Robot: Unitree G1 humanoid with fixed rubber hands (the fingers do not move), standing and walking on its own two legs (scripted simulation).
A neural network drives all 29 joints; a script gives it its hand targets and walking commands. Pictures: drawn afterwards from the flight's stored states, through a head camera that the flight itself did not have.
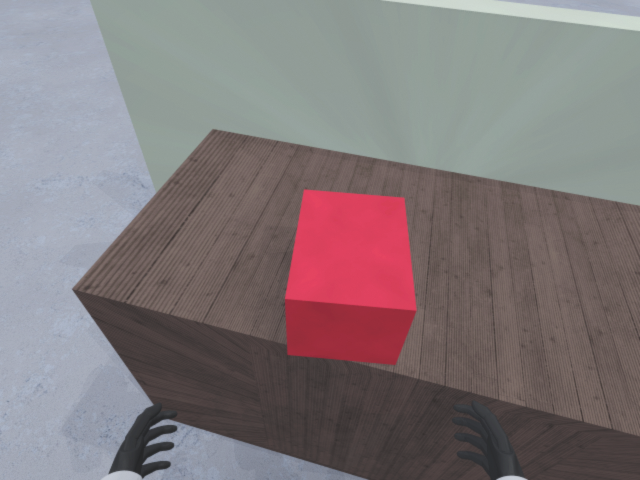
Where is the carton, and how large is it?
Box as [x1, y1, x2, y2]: [285, 189, 416, 364]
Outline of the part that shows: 304,189 285,295 287,353 293,355 395,364 416,310 404,199 401,197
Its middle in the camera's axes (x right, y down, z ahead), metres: +0.04 +0.06 +0.66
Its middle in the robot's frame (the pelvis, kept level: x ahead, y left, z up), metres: +0.44 -0.04 -0.04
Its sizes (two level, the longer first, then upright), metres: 0.234 0.177 0.159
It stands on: a pedestal, 0.65 m high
